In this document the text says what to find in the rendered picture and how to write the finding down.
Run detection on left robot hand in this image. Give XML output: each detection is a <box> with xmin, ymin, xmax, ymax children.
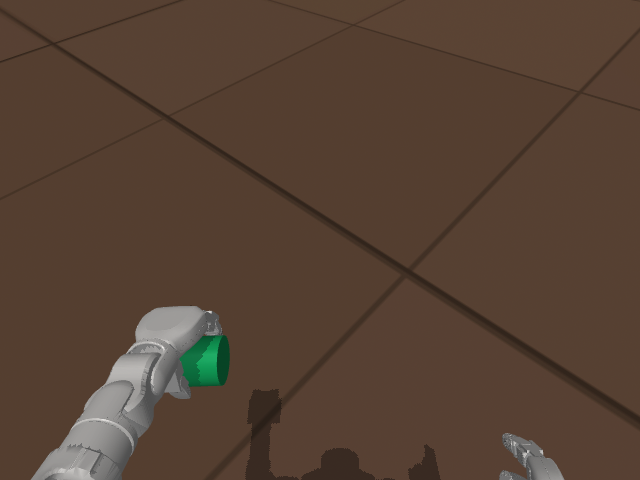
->
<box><xmin>135</xmin><ymin>306</ymin><xmax>223</xmax><ymax>399</ymax></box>

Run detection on can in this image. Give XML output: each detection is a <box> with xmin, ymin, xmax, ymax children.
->
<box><xmin>179</xmin><ymin>335</ymin><xmax>230</xmax><ymax>387</ymax></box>

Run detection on right robot hand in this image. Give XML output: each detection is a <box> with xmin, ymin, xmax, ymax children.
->
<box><xmin>499</xmin><ymin>433</ymin><xmax>564</xmax><ymax>480</ymax></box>

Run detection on left robot arm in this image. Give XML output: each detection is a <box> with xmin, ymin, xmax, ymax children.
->
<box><xmin>31</xmin><ymin>338</ymin><xmax>178</xmax><ymax>480</ymax></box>

